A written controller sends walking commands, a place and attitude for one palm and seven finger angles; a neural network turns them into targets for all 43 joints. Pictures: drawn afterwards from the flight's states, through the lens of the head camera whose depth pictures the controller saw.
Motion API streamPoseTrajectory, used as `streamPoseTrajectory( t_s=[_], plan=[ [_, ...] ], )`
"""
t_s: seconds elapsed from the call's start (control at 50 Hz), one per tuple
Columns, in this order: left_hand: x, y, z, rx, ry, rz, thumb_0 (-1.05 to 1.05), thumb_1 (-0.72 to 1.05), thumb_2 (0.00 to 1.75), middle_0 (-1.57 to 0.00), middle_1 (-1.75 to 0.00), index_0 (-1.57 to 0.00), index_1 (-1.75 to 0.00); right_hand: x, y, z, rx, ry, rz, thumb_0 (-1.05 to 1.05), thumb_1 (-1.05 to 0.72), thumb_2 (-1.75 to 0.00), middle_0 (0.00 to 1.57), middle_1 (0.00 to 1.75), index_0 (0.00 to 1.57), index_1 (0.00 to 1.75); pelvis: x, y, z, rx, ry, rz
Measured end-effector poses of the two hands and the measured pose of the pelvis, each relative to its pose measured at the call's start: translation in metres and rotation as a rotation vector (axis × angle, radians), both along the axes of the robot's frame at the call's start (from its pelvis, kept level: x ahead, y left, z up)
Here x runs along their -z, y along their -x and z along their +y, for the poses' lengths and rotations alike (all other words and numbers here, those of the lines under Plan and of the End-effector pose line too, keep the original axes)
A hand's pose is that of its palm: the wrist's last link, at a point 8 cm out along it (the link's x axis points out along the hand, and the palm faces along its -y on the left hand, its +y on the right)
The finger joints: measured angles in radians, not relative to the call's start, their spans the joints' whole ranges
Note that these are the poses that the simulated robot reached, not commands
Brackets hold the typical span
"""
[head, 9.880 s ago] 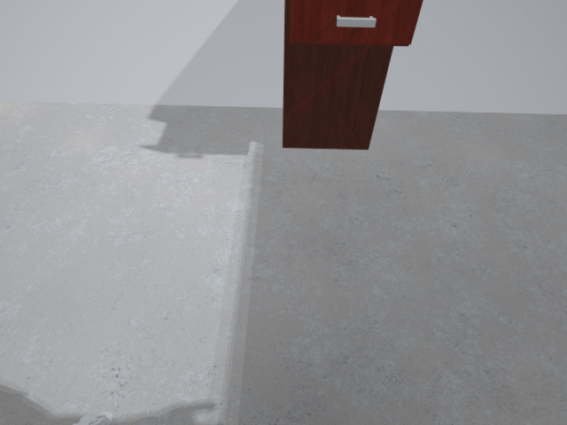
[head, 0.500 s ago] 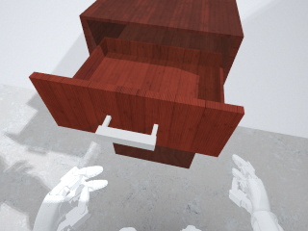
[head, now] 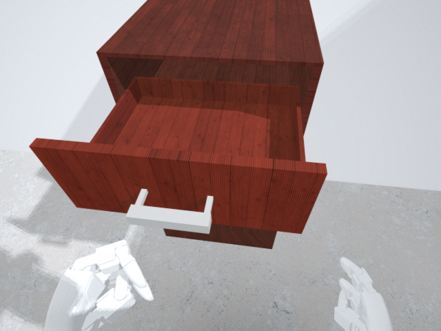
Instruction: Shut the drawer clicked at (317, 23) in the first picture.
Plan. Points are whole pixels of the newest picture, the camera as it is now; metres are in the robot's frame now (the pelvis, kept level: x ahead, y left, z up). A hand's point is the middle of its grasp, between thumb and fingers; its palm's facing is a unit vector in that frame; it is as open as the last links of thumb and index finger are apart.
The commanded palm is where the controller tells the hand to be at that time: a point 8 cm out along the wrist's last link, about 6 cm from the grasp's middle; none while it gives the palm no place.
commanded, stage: raise the hand and make a fist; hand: left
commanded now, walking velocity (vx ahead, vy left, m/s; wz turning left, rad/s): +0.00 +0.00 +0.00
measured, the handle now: (172, 208) +0.30 +0.11 +0.09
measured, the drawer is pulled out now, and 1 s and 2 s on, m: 0.30 0.30 0.30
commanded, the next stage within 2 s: bring the fist close to the handle in 0.86 s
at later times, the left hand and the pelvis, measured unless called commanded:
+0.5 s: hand (121, 279) +0.15 +0.12 +0.20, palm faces -0.08 -0.98 -0.16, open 3.2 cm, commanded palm +0.08 +0.15 +0.20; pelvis +0.01 -0.01 +0.02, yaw +0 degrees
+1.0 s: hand (125, 285) +0.14 +0.11 +0.19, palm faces -0.08 -0.99 -0.13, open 3.3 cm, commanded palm +0.09 +0.15 +0.19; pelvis +0.00 -0.01 +0.02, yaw +0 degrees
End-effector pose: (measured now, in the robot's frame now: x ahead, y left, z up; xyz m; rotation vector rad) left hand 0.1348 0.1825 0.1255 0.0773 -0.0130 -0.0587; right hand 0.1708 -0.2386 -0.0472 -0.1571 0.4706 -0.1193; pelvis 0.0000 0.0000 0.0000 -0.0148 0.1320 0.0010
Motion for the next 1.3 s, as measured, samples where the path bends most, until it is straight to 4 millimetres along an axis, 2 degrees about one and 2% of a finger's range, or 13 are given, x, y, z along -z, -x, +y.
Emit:
streamPoseTrajectory(
  t_s=[0.14,0.26,0.4,0.54,0.78,1.02,1.3],
  plan=[
    [-0.024,0.004,-0.002,-0.009,-0.019,-0.050,0.01,0.90,0.90,-1.21,-1.39,-1.21,-1.40,-0.027,-0.035,0.016,-0.049,-0.032,-0.132,0.02,-0.91,-0.90,0.20,0.30,0.20,0.30,-0.006,-0.007,-0.002,-0.003,0.002,-0.036],
    [-0.043,0.007,-0.007,0.001,-0.033,-0.082,0.01,0.90,0.90,-1.32,-1.51,-1.32,-1.51,-0.040,-0.052,0.039,-0.121,-0.081,-0.191,0.02,-0.91,-0.90,0.20,0.30,0.20,0.30,-0.011,-0.010,-0.003,-0.009,0.003,-0.069],
    [-0.062,0.005,-0.011,0.021,-0.061,-0.104,0.01,0.90,0.90,-1.38,-1.57,-1.38,-1.58,-0.042,-0.051,0.051,-0.161,-0.115,-0.194,0.02,-0.91,-0.90,0.20,0.30,0.20,0.30,-0.017,-0.010,-0.005,-0.011,-0.001,-0.096],
    [-0.078,0.001,-0.013,0.038,-0.067,-0.132,0.01,0.90,0.90,-1.40,-1.59,-1.39,-1.60,-0.040,-0.042,0.042,-0.147,-0.111,-0.177,0.02,-0.91,-0.90,0.20,0.30,0.20,0.30,-0.021,-0.010,-0.007,-0.005,-0.005,-0.113],
    [-0.073,0.006,-0.017,0.030,-0.045,-0.097,0.01,0.90,0.90,-1.40,-1.60,-1.40,-1.60,-0.043,-0.030,0.021,-0.099,-0.077,-0.178,0.02,-0.91,-0.90,0.20,0.30,0.20,0.30,-0.022,-0.006,-0.009,0.003,-0.006,-0.123],
    [-0.071,0.006,-0.018,0.032,-0.039,-0.099,0.01,0.90,0.90,-1.40,-1.60,-1.40,-1.60,-0.041,-0.027,0.028,-0.106,-0.093,-0.180,0.02,-0.91,-0.90,0.20,0.30,0.20,0.30,-0.022,-0.003,-0.009,0.002,-0.005,-0.128],
    [-0.041,-0.008,-0.030,0.033,0.027,-0.036,0.01,0.90,0.90,-1.40,-1.60,-1.40,-1.60,-0.024,-0.017,0.026,-0.106,-0.072,-0.095,0.02,-0.91,-0.90,0.20,0.30,0.20,0.30,-0.018,-0.003,-0.005,-0.004,-0.008,-0.092]
  ],
)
